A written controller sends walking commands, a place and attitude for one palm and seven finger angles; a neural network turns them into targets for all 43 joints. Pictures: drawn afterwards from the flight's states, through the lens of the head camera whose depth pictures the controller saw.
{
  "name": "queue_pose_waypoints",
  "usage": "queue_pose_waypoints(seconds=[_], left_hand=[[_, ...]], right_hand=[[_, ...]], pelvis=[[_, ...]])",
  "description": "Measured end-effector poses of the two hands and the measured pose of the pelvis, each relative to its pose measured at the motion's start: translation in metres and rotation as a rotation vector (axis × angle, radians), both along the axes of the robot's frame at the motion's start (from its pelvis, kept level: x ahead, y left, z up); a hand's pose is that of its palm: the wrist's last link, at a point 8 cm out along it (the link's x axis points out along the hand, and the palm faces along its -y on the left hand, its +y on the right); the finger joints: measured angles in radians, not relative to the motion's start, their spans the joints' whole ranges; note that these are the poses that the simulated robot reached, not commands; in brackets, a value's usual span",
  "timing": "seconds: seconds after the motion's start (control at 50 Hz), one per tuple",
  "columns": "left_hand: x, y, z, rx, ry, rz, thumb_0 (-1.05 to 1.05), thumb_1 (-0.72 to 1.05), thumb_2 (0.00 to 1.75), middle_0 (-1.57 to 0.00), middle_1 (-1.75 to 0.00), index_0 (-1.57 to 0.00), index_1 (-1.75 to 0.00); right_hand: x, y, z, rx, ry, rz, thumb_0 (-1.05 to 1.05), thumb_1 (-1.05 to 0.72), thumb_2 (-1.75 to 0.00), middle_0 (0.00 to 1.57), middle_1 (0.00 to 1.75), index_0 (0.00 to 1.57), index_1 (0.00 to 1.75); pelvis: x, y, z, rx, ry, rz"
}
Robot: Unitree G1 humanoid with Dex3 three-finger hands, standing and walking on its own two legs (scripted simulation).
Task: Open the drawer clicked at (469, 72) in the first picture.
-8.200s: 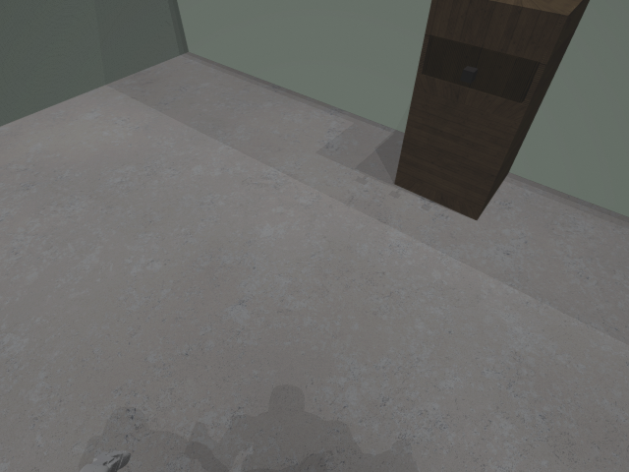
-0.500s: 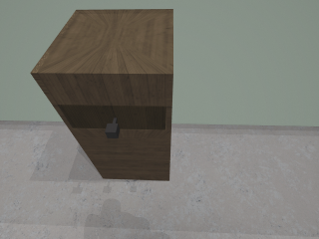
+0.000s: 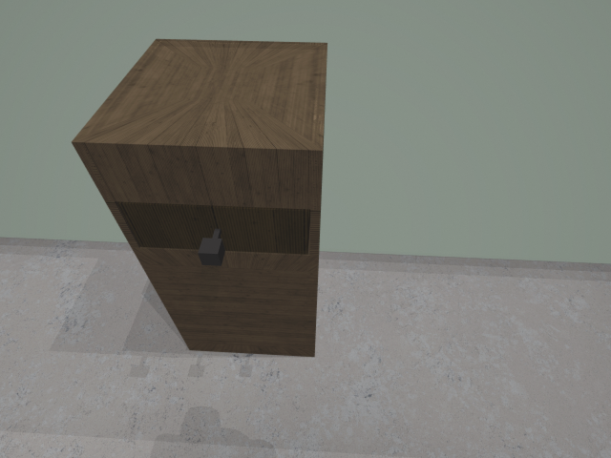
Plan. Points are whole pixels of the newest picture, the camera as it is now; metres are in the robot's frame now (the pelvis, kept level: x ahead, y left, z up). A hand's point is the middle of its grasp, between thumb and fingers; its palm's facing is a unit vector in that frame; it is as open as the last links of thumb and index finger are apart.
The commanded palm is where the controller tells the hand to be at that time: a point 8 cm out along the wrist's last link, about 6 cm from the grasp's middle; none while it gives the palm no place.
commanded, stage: come to a stop and stand still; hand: left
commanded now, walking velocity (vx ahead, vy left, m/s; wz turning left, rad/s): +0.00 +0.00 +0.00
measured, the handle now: (214, 244) +0.53 +0.23 -0.12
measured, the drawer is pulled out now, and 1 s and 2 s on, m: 0.00 0.00 0.00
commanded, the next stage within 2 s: look again from close up in 0.08 s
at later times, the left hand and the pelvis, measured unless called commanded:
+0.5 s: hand out of the picture -0.02 +0.22 -0.19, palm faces +0.02 -0.99 -0.16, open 7.4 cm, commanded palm none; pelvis -0.02 +0.06 -0.01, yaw -1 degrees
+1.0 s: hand out of the picture -0.05 +0.22 -0.18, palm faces -0.04 -0.99 -0.14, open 7.4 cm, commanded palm none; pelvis -0.02 +0.07 +0.00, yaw -3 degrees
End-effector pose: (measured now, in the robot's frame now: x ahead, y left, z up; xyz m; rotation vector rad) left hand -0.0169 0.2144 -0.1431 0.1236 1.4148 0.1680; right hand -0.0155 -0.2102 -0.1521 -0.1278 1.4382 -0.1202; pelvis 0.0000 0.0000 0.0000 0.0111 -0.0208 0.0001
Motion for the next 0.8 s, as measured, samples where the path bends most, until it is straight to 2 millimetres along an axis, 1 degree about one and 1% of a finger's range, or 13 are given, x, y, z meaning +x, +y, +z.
queue_pose_waypoints(seconds=[0.08, 0.14, 0.2, 0.24, 0.32, 0.4, 0.48, 0.56, 0.68, 0.8], left_hand=[[-0.011, -0.006, -0.001, -0.019, 0.026, 0.009, 0.01, 0.91, 0.9, -0.2, -0.3, -0.2, -0.3], [-0.017, -0.008, -0.002, -0.029, 0.041, 0.015, 0.01, 0.91, 0.9, -0.2, -0.3, -0.2, -0.3], [-0.02, -0.009, -0.003, -0.03, 0.046, 0.016, 0.01, 0.91, 0.9, -0.2, -0.3, -0.2, -0.3], [-0.023, -0.007, -0.002, -0.023, 0.044, -0.003, 0.01, 0.9, 0.9, -0.2, -0.3, -0.21, -0.3], [-0.025, 0.007, -0.005, -0.027, 0.043, -0.03, 0.01, 0.9, 0.9, -0.2, -0.3, -0.21, -0.3], [-0.019, 0.028, -0.014, -0.027, 0.004, -0.023, 0.01, 0.9, 0.9, -0.2, -0.3, -0.21, -0.3], [-0.009, 0.047, -0.015, -0.025, -0.05, -0.03, 0.01, 0.9, 0.9, -0.2, -0.3, -0.2, -0.3], [-0.007, 0.063, -0.012, -0.019, -0.072, -0.041, 0.01, 0.9, 0.9, -0.19, -0.3, -0.2, -0.3], [-0.017, 0.079, -0.009, -0.009, -0.041, -0.049, 0.01, 0.91, 0.9, -0.19, -0.3, -0.2, -0.3], [-0.034, 0.083, -0.007, -0.011, 0.014, -0.042, 0.01, 0.91, 0.9, -0.19, -0.3, -0.2, -0.3]], right_hand=[[-0.014, 0.007, 0.001, 0.011, 0.034, -0.009, 0.0, -0.91, -0.9, 0.2, 0.29, 0.2, 0.3], [-0.021, 0.012, 0.002, 0.017, 0.051, -0.014, 0.0, -0.91, -0.9, 0.2, 0.29, 0.2, 0.3], [-0.024, 0.017, 0.002, 0.023, 0.06, -0.019, 0.0, -0.91, -0.9, 0.2, 0.29, 0.2, 0.3], [-0.02, 0.019, 0.002, 0.02, 0.041, -0.032, 0.0, -0.91, -0.9, 0.2, 0.29, 0.2, 0.3], [-0.011, 0.022, 0.001, -0.015, -0.036, -0.057, 0.01, -0.92, -0.9, 0.2, 0.29, 0.2, 0.3], [-0.007, 0.033, 0.002, -0.038, -0.089, -0.044, 0.01, -0.93, -0.9, 0.2, 0.29, 0.2, 0.3], [-0.011, 0.045, 0.006, -0.048, -0.107, -0.028, 0.01, -0.93, -0.9, 0.2, 0.29, 0.2, 0.3], [-0.019, 0.058, 0.008, -0.043, -0.104, -0.023, 0.01, -0.93, -0.9, 0.2, 0.29, 0.2, 0.3], [-0.033, 0.075, 0.008, -0.023, -0.075, -0.029, 0.01, -0.92, -0.9, 0.2, 0.29, 0.2, 0.3], [-0.042, 0.085, 0.007, -0.01, -0.039, -0.036, 0.0, -0.91, -0.9, 0.2, 0.3, 0.2, 0.3]], pelvis=[[-0.001, 0.001, 0.0, -0.003, 0.002, 0.001], [0.0, 0.002, 0.001, -0.004, 0.003, 0.002], [0.0, 0.005, 0.001, -0.007, 0.011, -0.002], [-0.005, 0.01, 0.0, -0.013, 0.013, -0.017], [-0.012, 0.026, -0.003, -0.028, 0.004, -0.021], [-0.015, 0.04, -0.007, -0.03, -0.018, -0.015], [-0.02, 0.054, -0.006, -0.029, -0.021, -0.019], [-0.025, 0.066, -0.005, -0.024, -0.016, -0.02], [-0.03, 0.078, -0.003, -0.016, -0.002, -0.023], [-0.03, 0.083, -0.002, -0.012, 0.008, -0.027]])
